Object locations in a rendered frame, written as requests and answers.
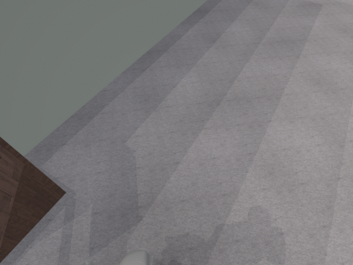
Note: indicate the robot left thigh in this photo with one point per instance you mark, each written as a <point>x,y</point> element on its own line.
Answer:
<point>137,257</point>

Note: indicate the cupboard door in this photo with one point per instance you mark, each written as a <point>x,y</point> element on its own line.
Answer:
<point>10,173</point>

